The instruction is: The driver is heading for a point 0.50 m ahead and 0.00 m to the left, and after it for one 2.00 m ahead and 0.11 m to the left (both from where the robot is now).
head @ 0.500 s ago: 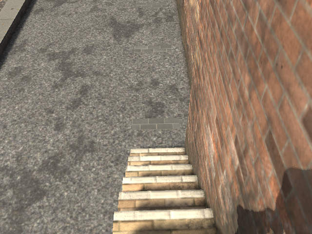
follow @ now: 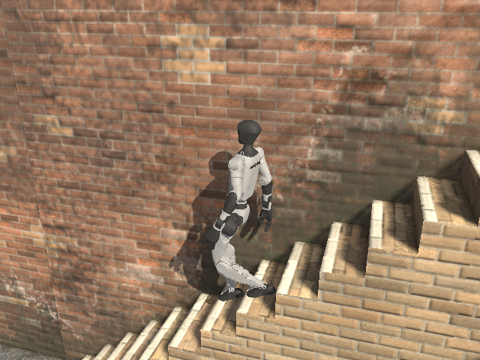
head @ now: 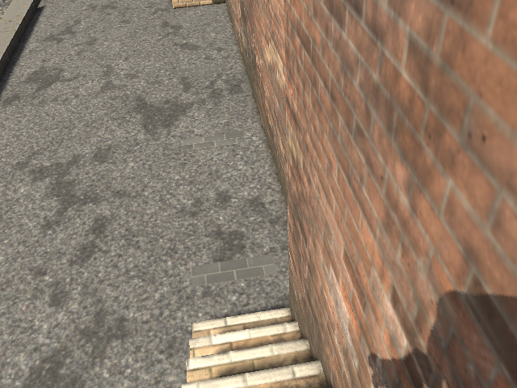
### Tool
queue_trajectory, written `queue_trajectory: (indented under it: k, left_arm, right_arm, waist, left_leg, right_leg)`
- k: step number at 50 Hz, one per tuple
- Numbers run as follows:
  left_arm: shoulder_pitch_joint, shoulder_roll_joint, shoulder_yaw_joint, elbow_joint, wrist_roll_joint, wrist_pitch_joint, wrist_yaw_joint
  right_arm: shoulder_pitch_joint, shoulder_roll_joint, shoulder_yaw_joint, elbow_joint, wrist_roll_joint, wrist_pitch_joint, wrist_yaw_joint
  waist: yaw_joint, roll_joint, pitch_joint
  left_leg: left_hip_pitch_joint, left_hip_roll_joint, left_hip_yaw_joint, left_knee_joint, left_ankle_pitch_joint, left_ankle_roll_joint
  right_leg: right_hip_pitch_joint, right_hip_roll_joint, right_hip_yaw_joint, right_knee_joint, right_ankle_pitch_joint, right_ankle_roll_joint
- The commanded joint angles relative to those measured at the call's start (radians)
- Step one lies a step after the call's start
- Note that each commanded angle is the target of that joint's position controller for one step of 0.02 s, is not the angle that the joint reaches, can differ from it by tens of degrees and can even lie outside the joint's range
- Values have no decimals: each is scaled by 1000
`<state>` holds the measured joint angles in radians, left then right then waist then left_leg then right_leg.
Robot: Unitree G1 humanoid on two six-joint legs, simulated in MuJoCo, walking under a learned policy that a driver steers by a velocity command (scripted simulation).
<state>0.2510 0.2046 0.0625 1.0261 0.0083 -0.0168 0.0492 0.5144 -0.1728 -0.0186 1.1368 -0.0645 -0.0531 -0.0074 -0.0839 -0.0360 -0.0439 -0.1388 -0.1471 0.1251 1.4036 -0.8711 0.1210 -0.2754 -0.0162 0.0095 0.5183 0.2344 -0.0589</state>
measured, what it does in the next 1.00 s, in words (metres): goes down: left foot 0.20 m lower, then right foot 0.19 m lower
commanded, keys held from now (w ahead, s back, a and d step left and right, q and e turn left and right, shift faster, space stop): w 1.00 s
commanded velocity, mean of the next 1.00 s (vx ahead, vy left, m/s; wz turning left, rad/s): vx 0.50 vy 0.00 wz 0.00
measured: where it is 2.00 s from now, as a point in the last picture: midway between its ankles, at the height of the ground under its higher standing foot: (249, 384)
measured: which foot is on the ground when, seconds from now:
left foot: down 0.00-0.00, up 0.02-0.42, down 0.44-0.88, up 0.90-1.00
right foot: down 0.00-0.44, up 0.46-0.86, down 0.88-1.00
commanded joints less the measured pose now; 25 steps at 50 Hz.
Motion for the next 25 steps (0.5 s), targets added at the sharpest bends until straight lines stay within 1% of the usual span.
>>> queue_trajectory:
  k: [1, 2, 3, 4, 5, 6, 7, 8, 9, 10, 11, 12, 13, 14, 15, 16, 17, 18, 19, 20, 21, 22, 23, 24, 25]
  left_arm:
    - [515, 194, 29, 93, 216, -14, -152]
    - [465, 88, 8, 53, 231, -33, -197]
    - [402, 89, -5, 67, 204, -58, -211]
    - [276, 75, -10, 55, 167, -72, -202]
    - [66, -6, -42, -3, 117, -94, -186]
    - [-109, -67, -78, -42, 140, -105, -168]
    - [-157, -65, -77, -100, 129, -115, -141]
    - [-54, 21, -53, -91, 126, -123, -126]
    - [114, 91, -39, -25, 128, -126, -110]
    - [215, 112, -33, 1, 119, -120, -111]
    - [246, -44, -69, 11, 94, -139, -80]
    - [354, -73, -77, 37, 80, -137, -65]
    - [437, -48, -68, 57, 68, -134, -52]
    - [406, -47, -70, 11, 33, -119, -45]
    - [352, 7, -58, -22, 51, -96, -71]
    - [269, 53, -49, -48, 108, -91, -98]
    - [146, 65, -44, -111, 98, -93, -109]
    - [99, 40, -46, -132, 89, -98, -117]
    - [32, 65, -35, -161, 93, -105, -112]
    - [72, 79, -11, -140, 60, -96, -112]
    - [117, 111, 1, -126, 50, -86, -127]
    - [199, 84, -3, -87, 98, -92, -168]
    - [326, -30, -15, -45, 110, -100, -210]
    - [305, -89, -23, -124, 72, -93, -217]
    - [208, 101, 23, -104, -73, -79, -36]
  right_arm:
    - [16, -181, -42, -83, -8, -25, 116]
    - [-8, -236, -59, -73, 65, -39, 135]
    - [-72, -132, -21, -146, 83, -51, 111]
    - [-145, -53, 18, -189, 46, -69, 83]
    - [-203, -63, 24, -206, -8, -78, 43]
    - [-184, -68, 36, -160, -39, -61, 21]
    - [-100, -104, 25, -96, -36, -54, 17]
    - [-89, -74, 29, -84, -34, -47, 29]
    - [-98, -32, 60, -87, -46, -49, 53]
    - [-108, -50, 61, -94, -54, -55, 49]
    - [-265, -87, 57, -151, -74, -45, 33]
    - [-382, -126, 51, -173, -79, -42, 25]
    - [-427, -165, 37, -196, -61, -42, 25]
    - [-385, -164, 44, -165, -46, -47, 34]
    - [-393, -131, 43, -178, -23, -46, 40]
    - [-262, -95, 51, -164, -38, -47, 56]
    - [-116, -123, 25, -124, -62, -54, 57]
    - [-73, -144, 13, -126, -68, -55, 42]
    - [-36, -204, -11, -128, -48, -56, 27]
    - [-121, -256, -24, -131, 38, -52, 20]
    - [11, -242, -24, -62, 66, -58, 27]
    - [189, -239, -27, -1, 51, -77, 40]
    - [324, -261, -26, 50, -12, -77, 61]
    - [264, -300, -33, -23, -43, -74, 45]
    - [154, -307, -73, -83, 4, -43, 49]
  waist:
    - [188, -536, 42]
    - [227, -170, -44]
    - [149, -33, 1]
    - [101, 53, 67]
    - [57, 127, 91]
    - [-16, 136, 169]
    - [-23, 86, 187]
    - [-11, -14, 183]
    - [25, -46, 124]
    - [56, -38, 120]
    - [129, -13, 78]
    - [192, -32, 95]
    - [215, -29, 72]
    - [213, 27, 58]
    - [172, 42, 79]
    - [90, 13, 78]
    - [-7, -25, 126]
    - [-34, -29, 133]
    - [-65, -29, 141]
    - [0, 100, 159]
    - [-4, 101, 104]
    - [-16, 78, 57]
    - [28, 220, -148]
    - [61, 229, -144]
    - [-14, 131, -63]
  left_leg:
    - [-793, -16, -276, 851, 114, 24]
    - [-976, -17, -268, 898, 160, 37]
    - [-1037, 37, -272, 775, 250, 48]
    - [-1147, 133, -252, 668, 347, 22]
    - [-1054, 217, -293, 358, 572, -22]
    - [-921, 293, -341, 186, 794, -54]
    - [-561, 274, -254, -113, 1014, -89]
    - [-398, 236, -158, -94, 989, -133]
    - [-441, 235, -145, 76, 981, -155]
    - [-556, 222, -147, 65, 843, -154]
    - [-803, 285, -291, -245, 1093, -147]
    - [-1002, 298, -281, -384, 1119, -160]
    - [-1089, 268, -251, -442, 1048, -157]
    - [-918, 264, -214, -683, 1294, -157]
    - [-535, 224, -96, -710, 1317, -132]
    - [-203, 175, -67, -454, 1388, -121]
    - [-65, 135, -31, -290, 1248, -127]
    - [-4, 116, -21, -253, 1080, -152]
    - [-11, 107, -32, -353, 941, -162]
    - [-230, 176, -98, -998, 765, -167]
    - [-66, 137, 10, -1252, 875, -157]
    - [168, 175, -30, -1240, 906, -103]
    - [548, 351, -213, -786, 1514, 121]
    - [666, 483, -372, -637, 2016, 268]
    - [717, 654, -598, -718, 1832, 312]
  right_leg:
    - [659, -98, 228, 98, 161, -277]
    - [656, -235, 319, 144, 202, -355]
    - [497, -282, 375, 63, 47, -353]
    - [330, -327, 506, -27, -422, -359]
    - [36, -265, 496, -22, -665, -321]
    - [-285, -240, 448, -84, -621, -293]
    - [-630, -122, 244, -57, -566, -289]
    - [-731, -64, 173, -13, -620, -283]
    - [-617, -82, 261, 21, -590, -284]
    - [-505, -115, 339, 62, -582, -290]
    - [-242, -74, 330, 169, -555, -231]
    - [-44, -98, 388, 284, -596, -232]
    - [92, -107, 436, 331, -552, -236]
    - [-26, -68, 348, 398, -599, -208]
    - [-347, -15, 244, 337, -649, -169]
    - [-658, -1, 238, 332, -704, -173]
    - [-785, 8, 203, 376, -652, -158]
    - [-791, 2, 190, 424, -607, -137]
    - [-673, -15, 203, 552, -437, -99]
    - [-270, 15, 178, 755, -487, -58]
    - [-118, 46, 200, 955, -235, -94]
    - [-196, 57, 247, 1159, -165, -124]
    - [-507, 170, 221, 1580, -803, -70]
    - [-902, 208, 125, 1761, -990, -30]
    - [-1147, 104, 60, 1706, -928, 0]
